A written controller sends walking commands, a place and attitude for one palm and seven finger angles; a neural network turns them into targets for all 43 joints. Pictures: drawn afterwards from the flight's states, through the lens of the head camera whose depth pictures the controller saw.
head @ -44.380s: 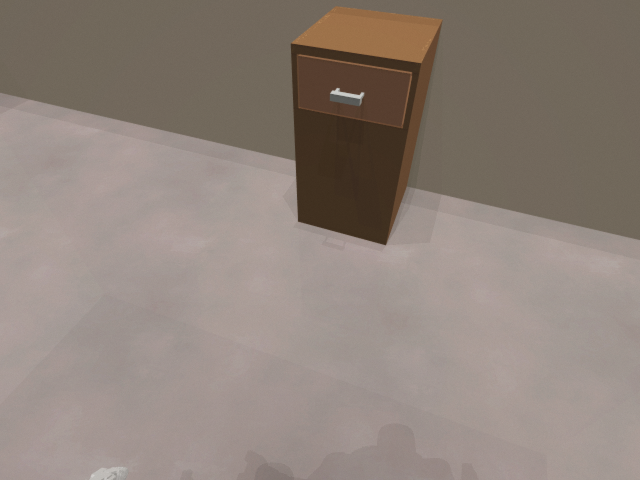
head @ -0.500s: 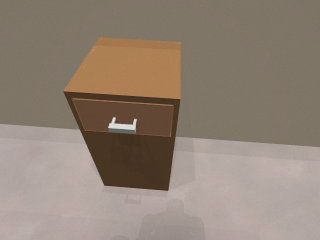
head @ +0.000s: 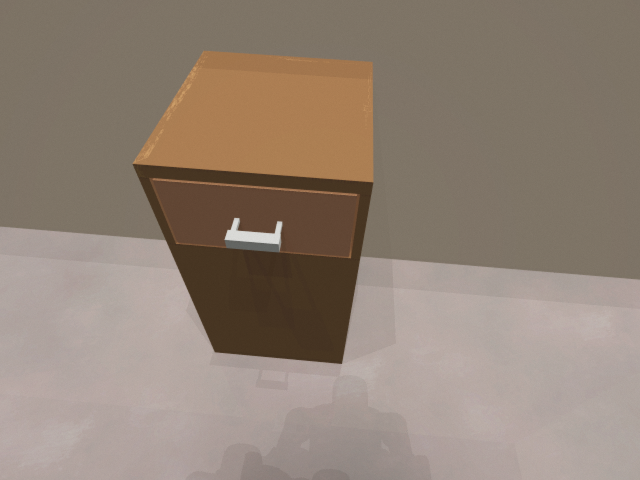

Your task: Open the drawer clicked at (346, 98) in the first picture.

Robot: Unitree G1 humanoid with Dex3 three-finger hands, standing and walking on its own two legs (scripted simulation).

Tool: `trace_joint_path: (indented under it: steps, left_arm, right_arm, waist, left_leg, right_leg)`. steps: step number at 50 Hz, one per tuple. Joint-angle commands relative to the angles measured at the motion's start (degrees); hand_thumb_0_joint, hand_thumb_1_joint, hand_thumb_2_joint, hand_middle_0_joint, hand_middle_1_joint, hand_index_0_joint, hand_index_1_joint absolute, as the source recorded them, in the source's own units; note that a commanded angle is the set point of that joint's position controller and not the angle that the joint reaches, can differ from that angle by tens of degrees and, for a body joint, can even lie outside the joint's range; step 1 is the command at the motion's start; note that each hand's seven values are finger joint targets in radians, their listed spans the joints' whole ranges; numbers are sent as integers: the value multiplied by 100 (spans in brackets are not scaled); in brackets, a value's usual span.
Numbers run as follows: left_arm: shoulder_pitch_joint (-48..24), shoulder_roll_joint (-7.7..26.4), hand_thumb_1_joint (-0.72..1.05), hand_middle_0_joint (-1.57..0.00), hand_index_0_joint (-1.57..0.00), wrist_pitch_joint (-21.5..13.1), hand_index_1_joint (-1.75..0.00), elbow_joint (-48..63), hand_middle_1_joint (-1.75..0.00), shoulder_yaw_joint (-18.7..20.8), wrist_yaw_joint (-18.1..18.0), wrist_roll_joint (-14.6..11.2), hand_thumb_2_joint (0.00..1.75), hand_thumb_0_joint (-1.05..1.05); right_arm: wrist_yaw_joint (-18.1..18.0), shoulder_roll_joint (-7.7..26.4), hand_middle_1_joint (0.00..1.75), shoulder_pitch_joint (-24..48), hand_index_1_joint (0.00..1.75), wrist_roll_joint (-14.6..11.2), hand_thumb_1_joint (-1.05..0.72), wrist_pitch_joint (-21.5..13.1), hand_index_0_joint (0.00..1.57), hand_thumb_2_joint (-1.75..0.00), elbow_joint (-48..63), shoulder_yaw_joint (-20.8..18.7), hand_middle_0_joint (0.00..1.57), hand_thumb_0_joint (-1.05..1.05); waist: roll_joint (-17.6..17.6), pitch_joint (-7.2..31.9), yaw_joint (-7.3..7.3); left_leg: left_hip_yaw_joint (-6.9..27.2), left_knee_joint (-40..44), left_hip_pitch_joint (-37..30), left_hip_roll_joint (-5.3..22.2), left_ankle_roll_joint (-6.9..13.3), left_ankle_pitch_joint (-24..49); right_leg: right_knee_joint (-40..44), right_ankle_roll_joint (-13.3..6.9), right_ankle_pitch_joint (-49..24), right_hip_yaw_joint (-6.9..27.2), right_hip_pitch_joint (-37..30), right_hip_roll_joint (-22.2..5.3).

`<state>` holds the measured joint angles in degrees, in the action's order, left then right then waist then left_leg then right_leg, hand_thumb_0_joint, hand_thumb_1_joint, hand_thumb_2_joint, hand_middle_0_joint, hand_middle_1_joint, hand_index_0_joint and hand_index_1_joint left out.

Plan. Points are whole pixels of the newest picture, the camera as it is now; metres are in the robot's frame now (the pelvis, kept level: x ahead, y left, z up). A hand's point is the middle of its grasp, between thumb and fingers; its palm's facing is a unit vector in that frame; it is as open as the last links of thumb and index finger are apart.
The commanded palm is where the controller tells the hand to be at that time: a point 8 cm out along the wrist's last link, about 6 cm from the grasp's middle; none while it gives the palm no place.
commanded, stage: come to a stop and stand still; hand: left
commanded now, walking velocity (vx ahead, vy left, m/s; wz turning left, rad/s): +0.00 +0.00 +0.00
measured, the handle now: (255, 232) +0.56 +0.15 -0.10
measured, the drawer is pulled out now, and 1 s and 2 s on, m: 0.00 0.00 0.00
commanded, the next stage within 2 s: look again from close up in 0.44 s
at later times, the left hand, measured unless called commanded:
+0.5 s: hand out of the picture -0.03 +0.21 -0.17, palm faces +0.00 -0.98 -0.20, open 7.4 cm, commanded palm none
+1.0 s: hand out of the picture +0.00 +0.17 -0.17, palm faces +0.01 -0.98 -0.18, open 7.3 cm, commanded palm none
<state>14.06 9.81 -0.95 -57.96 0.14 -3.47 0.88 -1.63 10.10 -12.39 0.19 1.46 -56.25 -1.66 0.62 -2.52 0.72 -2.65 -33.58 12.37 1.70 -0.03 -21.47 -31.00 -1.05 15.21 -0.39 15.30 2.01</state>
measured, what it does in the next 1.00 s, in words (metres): stands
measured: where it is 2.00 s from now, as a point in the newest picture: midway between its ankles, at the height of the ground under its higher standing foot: outside the picture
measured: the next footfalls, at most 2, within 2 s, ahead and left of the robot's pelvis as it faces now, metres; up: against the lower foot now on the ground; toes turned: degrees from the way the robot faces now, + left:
none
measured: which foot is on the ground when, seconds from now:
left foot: down 0.00-1.00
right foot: down 0.00-1.00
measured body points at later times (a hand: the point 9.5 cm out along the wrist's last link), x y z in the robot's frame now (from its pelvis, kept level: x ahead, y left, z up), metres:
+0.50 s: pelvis -0.02 +0.04 +0.01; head -0.02 +0.04 +0.45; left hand -0.03 +0.26 -0.15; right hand -0.02 -0.19 -0.15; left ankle -0.03 +0.11 -0.73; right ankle +0.01 -0.11 -0.73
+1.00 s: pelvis +0.00 +0.01 +0.00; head +0.00 +0.01 +0.45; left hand +0.00 +0.22 -0.16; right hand -0.01 -0.20 -0.16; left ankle -0.03 +0.11 -0.73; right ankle +0.01 -0.11 -0.73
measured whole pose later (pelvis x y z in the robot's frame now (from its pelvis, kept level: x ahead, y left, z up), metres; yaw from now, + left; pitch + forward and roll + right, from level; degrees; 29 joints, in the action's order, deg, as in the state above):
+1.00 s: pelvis +0.00 +0.01 +0.00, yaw -1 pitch -2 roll +0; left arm 17.6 7.5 -0.5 -63.4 -0.6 -2.2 0.8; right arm -1.9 7.5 -17.2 0.9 -1.1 -63.6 0.6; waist -0.1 -1.4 0.0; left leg -4.6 -28.2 8.2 -0.6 1.9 -18.4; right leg -29.8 0.2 14.8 1.6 13.2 0.1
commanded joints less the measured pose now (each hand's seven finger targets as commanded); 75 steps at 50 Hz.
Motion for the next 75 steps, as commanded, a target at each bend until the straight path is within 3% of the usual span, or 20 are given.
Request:
trace_joint_path:
  steps: [1,3,5,17,28,37,57,58,59,60,61,62,63,64,65,67,69,71,72,75]
  left_arm:
    - [-70,774,90,-20,-20,37,-30,479,-30,146,49,-18,90,0]
    - [64,656,90,-20,-20,116,-30,461,-30,92,98,11,90,0]
    - [246,573,90,-20,-20,128,-30,409,-30,48,137,29,90,0]
    - [415,514,90,-20,-20,58,-30,192,-30,0,191,18,90,0]
    - [704,335,90,-20,-20,7,-30,-217,-30,-26,171,7,90,0]
    - [750,223,90,-20,-20,-31,-30,-372,-30,3,139,-4,90,0]
    - [688,250,90,-20,-20,-37,-30,-358,-30,42,135,-15,90,0]
    - [1115,547,90,-20,-20,-115,-30,-605,-30,79,-112,30,90,0]
    - [-3513,2144,88,-20,-20,-1048,-32,8297,-32,-237,-136,671,89,0]
    - [-1012,1905,85,-20,-20,-510,-33,6631,-33,195,-611,874,88,0]
    - [535,782,83,-21,-21,417,-34,5901,-34,-438,-865,913,87,0]
    - [487,110,81,-21,-21,519,-36,5908,-36,-939,-841,1128,86,0]
    - [-49,615,78,-21,-21,442,-37,6230,-37,-795,-962,1586,85,0]
    - [77,901,76,-21,-21,357,-39,6210,-39,-683,-1103,2239,84,0]
    - [307,817,74,-21,-21,336,-40,5906,-40,-776,-1246,2847,83,0]
    - [1333,890,69,-22,-22,291,-43,5584,-43,-528,-1551,4018,81,0]
    - [2377,601,64,-22,-22,156,-47,5096,-47,-695,-1748,4879,79,0]
    - [2427,884,60,-22,-22,-132,-50,5096,-50,-326,-1856,5423,77,0]
    - [2298,1083,57,-22,-22,-290,-51,5467,-51,-192,-1921,5614,76,0]
    - [1609,1618,50,-23,-23,-560,-55,6075,-55,267,-2257,6150,73,0]
  right_arm:
    - [67,469,30,-666,30,77,-90,-159,20,-90,331,-37,20,0]
    - [75,690,30,-377,30,124,-90,-200,20,-90,449,-7,20,0]
    - [73,803,30,-236,30,114,-90,-227,20,-90,553,-2,20,0]
    - [47,819,30,-579,30,96,-90,-303,20,-90,230,66,20,0]
    - [9,593,30,-803,30,59,-90,-324,20,-90,-239,113,20,0]
    - [-34,388,30,-927,30,49,-90,-357,20,-90,-496,139,20,0]
    - [-55,263,30,-899,30,47,-90,-333,20,-90,-686,138,20,0]
    - [-13,554,30,-194,30,-13,-90,-354,20,-90,-271,80,20,0]
    - [-265,1411,30,-284,30,-326,-90,-1257,20,-90,1800,97,20,0]
    - [-519,941,30,231,30,-272,-90,-1787,20,-90,1465,29,20,0]
    - [-476,688,30,193,30,-378,-90,-1980,20,-90,1451,-48,20,0]
    - [-445,689,30,169,30,-355,-90,-2060,20,-90,1403,33,20,0]
    - [-393,996,30,412,30,-260,-90,-2112,20,-90,1721,-5,20,0]
    - [-363,1161,30,345,30,-91,-90,-2046,20,-90,1829,-22,20,0]
    - [-299,1163,30,370,30,70,-90,-1922,20,-90,2083,-23,20,0]
    - [-85,1136,30,539,30,219,-90,-1578,20,-90,2697,-205,20,0]
    - [146,1122,30,799,30,308,-90,-1042,20,-90,3048,-241,20,0]
    - [322,1080,30,1027,30,247,-90,-579,20,-90,3263,-242,20,0]
    - [379,1056,30,1214,30,235,-90,-421,20,-90,3432,-188,20,0]
    - [439,922,30,1324,30,292,-90,-128,20,-90,3586,-150,20,0]
  waist:
    - [231,145,158]
    - [725,-453,-21]
    - [353,-519,-135]
    - [-42,-196,-58]
    - [-47,-269,-55]
    - [-139,-139,-36]
    - [-80,-209,-52]
    - [-253,-288,-303]
    - [1258,2809,227]
    - [1858,2546,-208]
    - [1420,1458,-108]
    - [776,620,3]
    - [330,33,107]
    - [-78,290,183]
    - [-663,257,190]
    - [-889,760,-241]
    - [-1357,318,-515]
    - [-1563,517,-741]
    - [-1354,790,-857]
    - [-575,1232,-900]
  left_leg:
    - [507,799,-19,405,215,808]
    - [956,1484,765,714,354,320]
    - [1021,1729,1112,706,404,-226]
    - [909,1864,521,557,392,-126]
    - [706,1681,372,464,375,99]
    - [496,1322,83,399,341,925]
    - [354,1202,-66,419,277,1137]
    - [137,237,190,542,75,1934]
    - [302,1018,-1076,-120,240,2811]
    - [300,915,-1380,152,135,3840]
    - [405,1180,-542,144,-132,3197]
    - [325,1027,-132,119,-28,2460]
    - [554,836,430,-28,62,1490]
    - [538,587,621,-109,149,1042]
    - [575,334,947,-181,166,787]
    - [360,17,1139,-379,63,581]
    - [260,-114,1726,-418,24,447]
    - [182,-238,2044,-479,26,591]
    - [125,-284,2112,-506,23,637]
    - [61,-575,2050,-566,65,796]
  right_leg:
    - [514,-250,-315,740,270,-743]
    - [198,-102,-15,305,128,-405]
    - [128,-64,-189,216,-201,-390]
    - [375,-44,-490,345,-216,-539]
    - [500,-71,-591,472,-204,-619]
    - [476,-112,-995,600,-228,-648]
    - [596,-162,-1257,652,-303,-648]
    - [497,-55,-3270,812,-237,-977]
    - [-61,-183,-2249,859,-928,-317]
    - [-324,-276,-910,379,-354,-197]
    - [-489,-161,113,37,321,-146]
    - [-293,-83,-77,-141,574,-157]
    - [-69,-143,-89,60,866,-101]
    - [-71,-182,108,122,1076,-62]
    - [-144,-198,472,97,1353,-27]
    - [-146,-260,1253,293,1326,24]
    - [-134,-344,1252,466,1431,28]
    - [-272,-391,608,755,1064,-39]
    - [-415,-386,357,789,896,-104]
    - [-751,-406,-129,955,988,-100]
